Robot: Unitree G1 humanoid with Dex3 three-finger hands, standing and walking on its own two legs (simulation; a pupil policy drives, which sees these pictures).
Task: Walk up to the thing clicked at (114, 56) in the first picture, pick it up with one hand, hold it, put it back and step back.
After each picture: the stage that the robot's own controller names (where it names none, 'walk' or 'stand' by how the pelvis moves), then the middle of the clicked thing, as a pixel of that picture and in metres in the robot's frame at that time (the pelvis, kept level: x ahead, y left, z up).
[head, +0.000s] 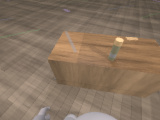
stand; (115, 50) +0.72 -0.21 -0.04
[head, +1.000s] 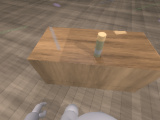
sink last; (99, 45) +0.68 -0.02 -0.01
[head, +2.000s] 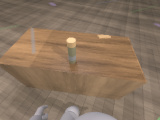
stand; (72, 51) +0.55 +0.21 -0.01
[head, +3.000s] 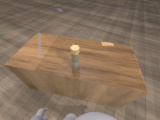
stand; (75, 58) +0.54 +0.18 -0.04
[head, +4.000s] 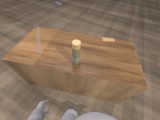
stand; (76, 53) +0.56 +0.15 -0.03
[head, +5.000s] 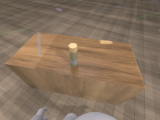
stand; (73, 56) +0.56 +0.19 -0.04
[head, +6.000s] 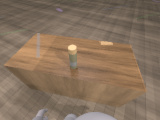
stand; (73, 58) +0.54 +0.19 -0.04
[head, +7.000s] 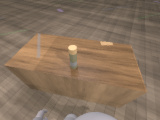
stand; (73, 58) +0.54 +0.19 -0.04
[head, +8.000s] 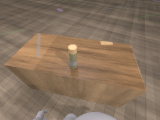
rise first; (73, 57) +0.54 +0.19 -0.04
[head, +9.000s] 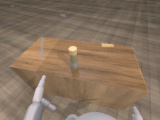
rise first; (73, 59) +0.54 +0.21 -0.04
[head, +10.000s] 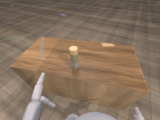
go down; (74, 58) +0.54 +0.21 -0.04
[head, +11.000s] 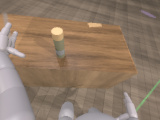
go down; (59, 45) +0.55 +0.21 +0.02
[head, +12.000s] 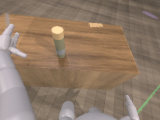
go down; (59, 44) +0.55 +0.21 +0.03
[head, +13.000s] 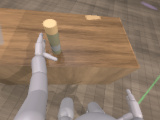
close in; (54, 39) +0.54 +0.22 +0.05
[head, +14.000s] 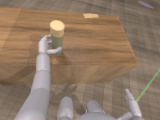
close; (57, 41) +0.53 +0.19 +0.06
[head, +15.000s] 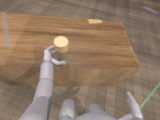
lift; (62, 54) +0.44 +0.17 +0.05
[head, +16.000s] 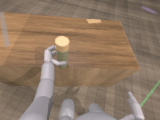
lift; (62, 55) +0.44 +0.16 +0.05
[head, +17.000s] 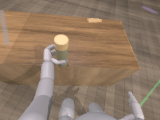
lift; (62, 53) +0.45 +0.17 +0.05
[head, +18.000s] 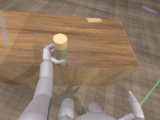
lift; (61, 53) +0.45 +0.17 +0.05
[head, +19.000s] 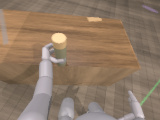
lift; (60, 52) +0.45 +0.18 +0.06
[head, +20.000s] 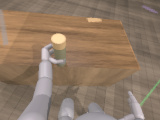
lift; (60, 53) +0.45 +0.18 +0.05
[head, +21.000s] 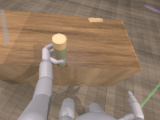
lift; (60, 53) +0.45 +0.18 +0.05
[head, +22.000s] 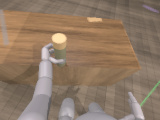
lift; (60, 53) +0.45 +0.18 +0.05
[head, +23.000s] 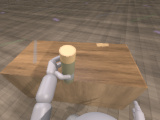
hold; (68, 67) +0.29 +0.14 +0.18
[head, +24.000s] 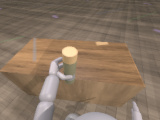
hold; (69, 68) +0.31 +0.14 +0.15
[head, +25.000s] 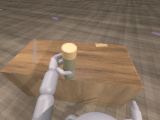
crouch; (69, 64) +0.32 +0.14 +0.17
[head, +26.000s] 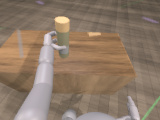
crouch; (63, 40) +0.48 +0.17 +0.18
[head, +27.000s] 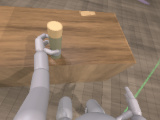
lower; (55, 43) +0.50 +0.18 +0.06
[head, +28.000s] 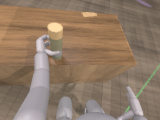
lower; (56, 44) +0.50 +0.18 +0.06
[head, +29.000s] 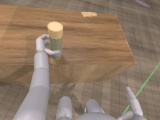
lower; (56, 44) +0.50 +0.18 +0.06
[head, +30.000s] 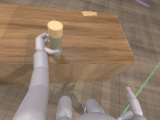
lower; (55, 43) +0.50 +0.18 +0.07
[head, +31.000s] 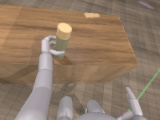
open; (61, 44) +0.50 +0.16 +0.07
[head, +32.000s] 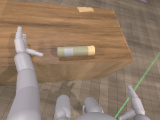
withdraw; (76, 51) +0.50 +0.04 -0.02
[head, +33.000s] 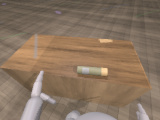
sink last; (91, 70) +0.47 +0.02 -0.08
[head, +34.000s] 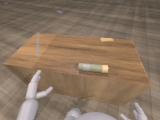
stand; (92, 67) +0.50 +0.02 -0.07
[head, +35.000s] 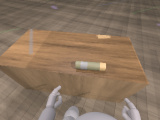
stand; (90, 65) +0.49 +0.03 -0.06
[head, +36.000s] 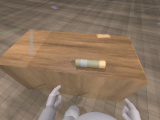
stand; (89, 63) +0.51 +0.03 -0.06
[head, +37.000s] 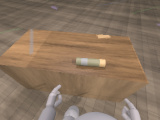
stand; (90, 62) +0.53 +0.03 -0.06
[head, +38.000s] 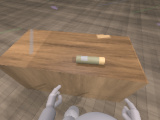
stand; (90, 60) +0.56 +0.04 -0.06
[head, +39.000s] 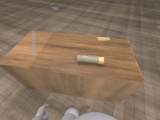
stand; (90, 59) +0.59 +0.03 -0.09
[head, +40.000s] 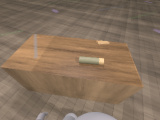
walk; (91, 60) +0.62 +0.02 -0.13
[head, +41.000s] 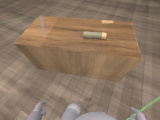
walk; (94, 35) +0.87 +0.04 -0.11
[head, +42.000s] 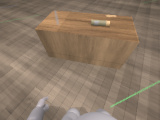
stand; (100, 23) +1.22 -0.03 -0.10
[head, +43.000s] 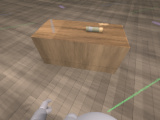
stand; (94, 29) +1.25 +0.03 -0.12
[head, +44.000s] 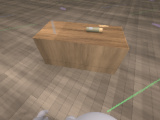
stand; (94, 29) +1.31 +0.03 -0.14
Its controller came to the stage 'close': yes
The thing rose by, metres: 0.21
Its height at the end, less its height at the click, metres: -0.09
